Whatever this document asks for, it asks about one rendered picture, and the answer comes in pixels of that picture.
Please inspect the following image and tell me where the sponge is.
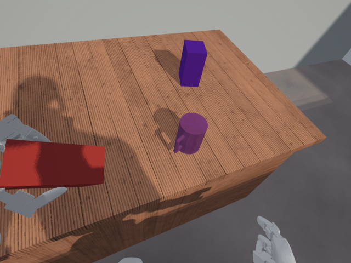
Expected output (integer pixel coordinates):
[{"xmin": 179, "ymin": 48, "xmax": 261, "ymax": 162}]
[{"xmin": 0, "ymin": 139, "xmax": 105, "ymax": 190}]

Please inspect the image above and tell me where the left robot hand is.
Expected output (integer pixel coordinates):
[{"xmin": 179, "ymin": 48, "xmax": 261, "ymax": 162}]
[{"xmin": 0, "ymin": 114, "xmax": 67, "ymax": 218}]

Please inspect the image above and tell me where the right robot hand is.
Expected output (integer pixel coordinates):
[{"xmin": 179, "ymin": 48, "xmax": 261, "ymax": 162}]
[{"xmin": 253, "ymin": 216, "xmax": 296, "ymax": 263}]

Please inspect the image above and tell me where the table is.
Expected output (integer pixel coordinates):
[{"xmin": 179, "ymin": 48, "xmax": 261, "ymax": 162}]
[{"xmin": 0, "ymin": 30, "xmax": 327, "ymax": 263}]

